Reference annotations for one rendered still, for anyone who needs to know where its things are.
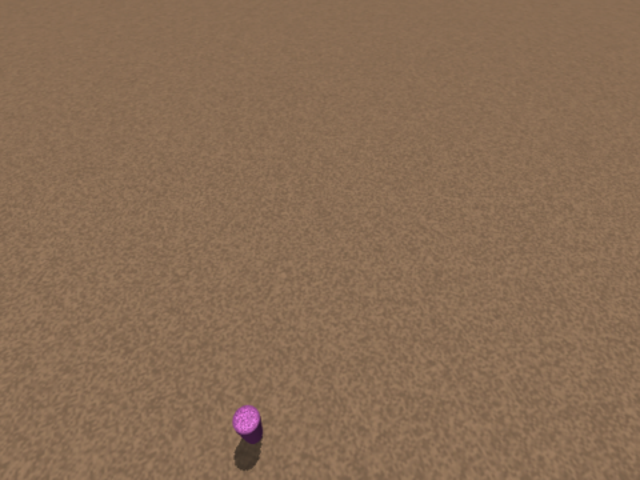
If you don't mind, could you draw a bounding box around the cup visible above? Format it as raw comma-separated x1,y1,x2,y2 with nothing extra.
232,405,263,444

